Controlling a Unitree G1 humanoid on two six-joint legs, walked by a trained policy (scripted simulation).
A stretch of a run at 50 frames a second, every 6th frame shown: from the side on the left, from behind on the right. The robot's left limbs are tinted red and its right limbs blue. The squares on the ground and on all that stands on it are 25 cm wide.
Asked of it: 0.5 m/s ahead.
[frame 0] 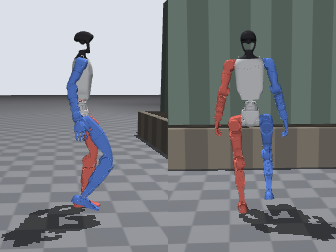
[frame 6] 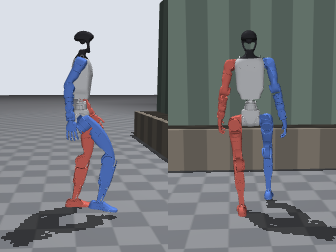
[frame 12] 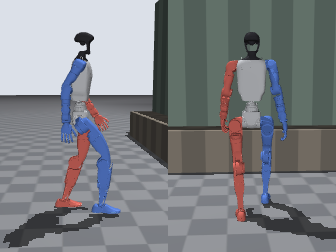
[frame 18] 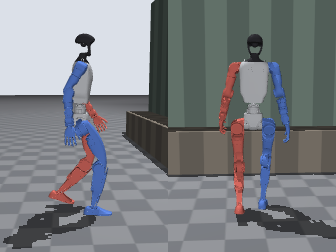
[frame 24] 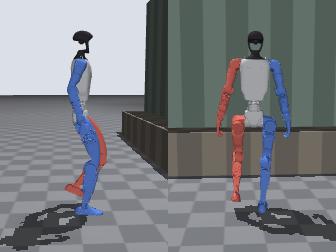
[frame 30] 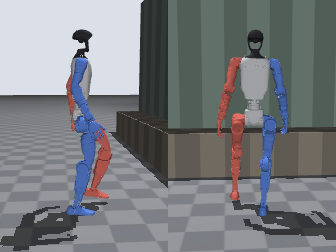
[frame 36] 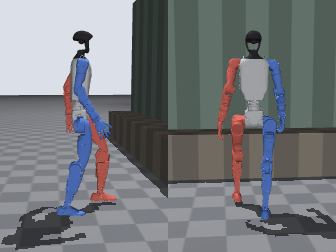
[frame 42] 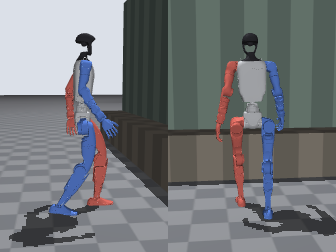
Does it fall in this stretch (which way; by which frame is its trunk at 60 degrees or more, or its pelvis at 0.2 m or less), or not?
no
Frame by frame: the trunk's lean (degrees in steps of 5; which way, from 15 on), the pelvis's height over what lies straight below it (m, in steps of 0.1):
0: 5, 0.8
6: 5, 0.8
12: 5, 0.8
18: 5, 0.8
24: 5, 0.8
30: 0, 0.8
36: 5, 0.8
42: 5, 0.8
